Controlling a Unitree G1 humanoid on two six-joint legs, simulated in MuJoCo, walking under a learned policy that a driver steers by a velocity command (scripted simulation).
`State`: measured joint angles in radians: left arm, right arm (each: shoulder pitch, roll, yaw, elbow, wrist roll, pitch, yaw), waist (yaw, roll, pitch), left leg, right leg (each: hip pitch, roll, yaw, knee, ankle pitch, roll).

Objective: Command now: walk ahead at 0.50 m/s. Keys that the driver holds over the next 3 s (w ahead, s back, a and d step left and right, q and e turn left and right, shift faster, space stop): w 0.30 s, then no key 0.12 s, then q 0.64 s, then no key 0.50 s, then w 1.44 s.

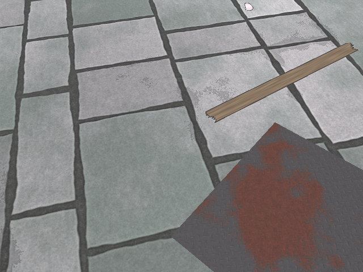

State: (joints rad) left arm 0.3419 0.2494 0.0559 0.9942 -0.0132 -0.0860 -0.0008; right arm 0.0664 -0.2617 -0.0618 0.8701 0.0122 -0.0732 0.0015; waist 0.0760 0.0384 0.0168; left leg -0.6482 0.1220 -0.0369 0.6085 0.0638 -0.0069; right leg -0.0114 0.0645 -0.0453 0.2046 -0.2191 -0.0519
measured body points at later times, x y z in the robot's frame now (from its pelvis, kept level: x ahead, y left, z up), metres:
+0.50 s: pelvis +0.26 +0.06 +0.00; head +0.29 +0.06 +0.45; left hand +0.43 +0.31 -0.12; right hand +0.27 -0.21 -0.14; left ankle +0.22 +0.15 -0.75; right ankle +0.42 -0.10 -0.70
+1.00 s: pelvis +0.33 +0.05 -0.01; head +0.36 +0.07 +0.44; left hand +0.40 +0.36 -0.14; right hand +0.52 -0.20 -0.12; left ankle +0.32 +0.16 -0.74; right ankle +0.44 -0.07 -0.75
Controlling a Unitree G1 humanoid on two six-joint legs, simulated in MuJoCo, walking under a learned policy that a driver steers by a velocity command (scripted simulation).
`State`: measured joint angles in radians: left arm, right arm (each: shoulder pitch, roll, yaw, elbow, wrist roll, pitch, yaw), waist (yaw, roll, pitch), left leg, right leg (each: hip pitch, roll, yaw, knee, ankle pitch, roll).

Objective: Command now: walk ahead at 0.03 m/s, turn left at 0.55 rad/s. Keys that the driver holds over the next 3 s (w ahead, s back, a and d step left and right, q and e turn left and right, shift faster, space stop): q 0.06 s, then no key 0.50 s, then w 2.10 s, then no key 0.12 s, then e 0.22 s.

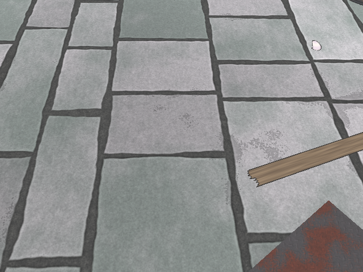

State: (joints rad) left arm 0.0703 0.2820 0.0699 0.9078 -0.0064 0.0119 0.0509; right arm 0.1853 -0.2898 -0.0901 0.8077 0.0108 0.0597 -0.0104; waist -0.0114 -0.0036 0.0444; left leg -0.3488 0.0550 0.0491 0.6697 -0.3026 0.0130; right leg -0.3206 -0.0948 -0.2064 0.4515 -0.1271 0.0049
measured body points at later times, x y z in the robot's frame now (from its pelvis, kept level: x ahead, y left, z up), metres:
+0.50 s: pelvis +0.02 +0.01 +0.00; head +0.04 +0.01 +0.45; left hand +0.08 +0.30 -0.12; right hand +0.19 -0.22 -0.12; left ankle +0.01 +0.11 -0.73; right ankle +0.03 -0.13 -0.73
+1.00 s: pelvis +0.11 +0.03 +0.01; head +0.13 +0.05 +0.46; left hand +0.23 +0.31 -0.11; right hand +0.10 -0.23 -0.12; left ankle +0.02 +0.11 -0.73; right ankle +0.18 -0.11 -0.66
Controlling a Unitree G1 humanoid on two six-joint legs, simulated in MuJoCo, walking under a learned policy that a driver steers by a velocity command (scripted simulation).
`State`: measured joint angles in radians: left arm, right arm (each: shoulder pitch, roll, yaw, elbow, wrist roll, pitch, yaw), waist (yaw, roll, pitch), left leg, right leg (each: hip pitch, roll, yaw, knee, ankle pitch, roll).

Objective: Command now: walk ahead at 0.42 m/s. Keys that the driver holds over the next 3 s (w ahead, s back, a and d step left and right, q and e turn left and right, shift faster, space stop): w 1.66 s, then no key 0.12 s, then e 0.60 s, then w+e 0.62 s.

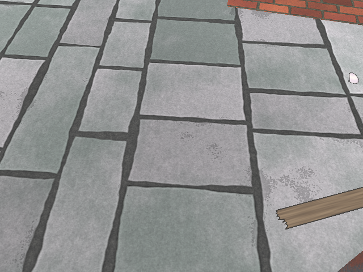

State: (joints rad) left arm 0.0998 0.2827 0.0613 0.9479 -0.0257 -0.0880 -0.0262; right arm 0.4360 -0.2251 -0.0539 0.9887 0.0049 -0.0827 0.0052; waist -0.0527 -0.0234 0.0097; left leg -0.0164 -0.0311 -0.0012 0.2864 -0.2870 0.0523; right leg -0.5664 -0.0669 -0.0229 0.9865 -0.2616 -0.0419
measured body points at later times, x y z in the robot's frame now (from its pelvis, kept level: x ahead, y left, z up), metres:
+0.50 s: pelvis +0.27 -0.07 +0.00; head +0.28 -0.08 +0.45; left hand +0.30 +0.20 -0.14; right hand +0.39 -0.35 -0.12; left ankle +0.37 +0.10 -0.67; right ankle +0.27 -0.15 -0.75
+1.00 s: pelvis +0.56 -0.01 +0.00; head +0.59 +0.00 +0.45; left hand +0.67 +0.27 -0.13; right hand +0.63 -0.28 -0.13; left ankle +0.58 +0.08 -0.75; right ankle +0.58 -0.17 -0.67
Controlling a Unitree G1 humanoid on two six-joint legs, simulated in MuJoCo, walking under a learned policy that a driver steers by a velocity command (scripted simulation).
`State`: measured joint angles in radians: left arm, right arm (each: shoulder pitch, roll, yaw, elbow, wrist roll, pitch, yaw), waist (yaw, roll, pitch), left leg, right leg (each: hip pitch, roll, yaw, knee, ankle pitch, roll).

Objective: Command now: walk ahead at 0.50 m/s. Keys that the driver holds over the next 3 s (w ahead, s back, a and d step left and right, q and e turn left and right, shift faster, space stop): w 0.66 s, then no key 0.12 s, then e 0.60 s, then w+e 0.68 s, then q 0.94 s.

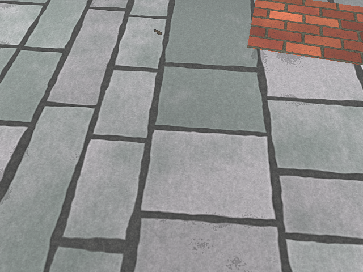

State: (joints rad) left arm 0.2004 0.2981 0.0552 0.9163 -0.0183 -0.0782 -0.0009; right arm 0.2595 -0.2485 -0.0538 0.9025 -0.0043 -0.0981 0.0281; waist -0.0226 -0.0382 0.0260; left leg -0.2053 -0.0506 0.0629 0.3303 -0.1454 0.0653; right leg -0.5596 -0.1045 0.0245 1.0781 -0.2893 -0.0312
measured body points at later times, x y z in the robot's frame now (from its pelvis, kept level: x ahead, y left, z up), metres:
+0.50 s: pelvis +0.28 -0.08 +0.00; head +0.31 -0.09 +0.45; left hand +0.36 +0.20 -0.12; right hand +0.37 -0.35 -0.14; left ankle +0.26 +0.09 -0.66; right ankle +0.32 -0.16 -0.75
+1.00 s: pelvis +0.52 -0.03 -0.01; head +0.56 -0.02 +0.43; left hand +0.58 +0.25 -0.16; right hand +0.67 -0.30 -0.12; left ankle +0.62 +0.06 -0.75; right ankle +0.45 -0.17 -0.67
